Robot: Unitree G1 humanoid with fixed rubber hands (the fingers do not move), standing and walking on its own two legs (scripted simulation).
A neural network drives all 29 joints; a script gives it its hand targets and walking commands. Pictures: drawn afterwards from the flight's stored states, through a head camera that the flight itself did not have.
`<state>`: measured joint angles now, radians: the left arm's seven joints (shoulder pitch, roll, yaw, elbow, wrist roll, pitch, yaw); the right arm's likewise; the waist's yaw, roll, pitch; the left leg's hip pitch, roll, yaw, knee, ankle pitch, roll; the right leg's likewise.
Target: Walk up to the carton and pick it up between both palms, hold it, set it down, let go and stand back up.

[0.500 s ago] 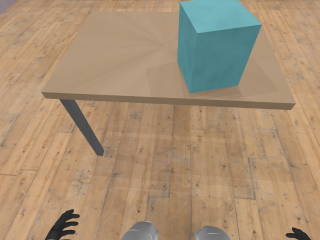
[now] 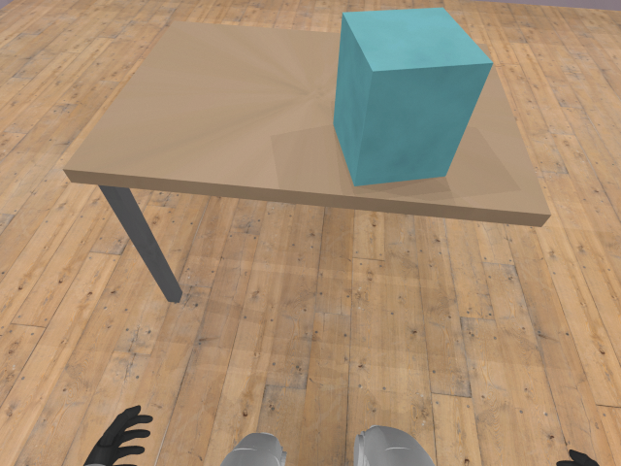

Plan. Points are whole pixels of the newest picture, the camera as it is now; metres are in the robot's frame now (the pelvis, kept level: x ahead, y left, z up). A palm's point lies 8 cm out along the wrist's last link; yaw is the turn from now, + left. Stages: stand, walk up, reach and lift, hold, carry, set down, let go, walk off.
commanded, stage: walk up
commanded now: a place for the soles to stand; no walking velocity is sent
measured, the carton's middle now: (397, 99) +0.74 -0.13 +0.04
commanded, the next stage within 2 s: none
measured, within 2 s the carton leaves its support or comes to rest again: neither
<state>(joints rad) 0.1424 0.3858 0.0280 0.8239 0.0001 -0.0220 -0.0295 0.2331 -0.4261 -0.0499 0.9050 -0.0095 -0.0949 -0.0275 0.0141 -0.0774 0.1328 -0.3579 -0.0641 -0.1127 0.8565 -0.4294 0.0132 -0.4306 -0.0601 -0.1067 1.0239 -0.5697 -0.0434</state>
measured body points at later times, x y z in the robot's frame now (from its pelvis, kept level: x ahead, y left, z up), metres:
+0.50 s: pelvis +0.05 -0.16 +0.01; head +0.07 -0.17 +0.46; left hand +0.19 +0.15 -0.09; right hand +0.09 -0.53 -0.09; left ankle +0.12 +0.01 -0.69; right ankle +0.06 -0.23 -0.62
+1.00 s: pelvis +0.19 -0.24 +0.02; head +0.20 -0.28 +0.47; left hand +0.20 +0.09 -0.06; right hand +0.27 -0.59 -0.10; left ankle +0.26 -0.09 -0.66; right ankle +0.09 -0.29 -0.70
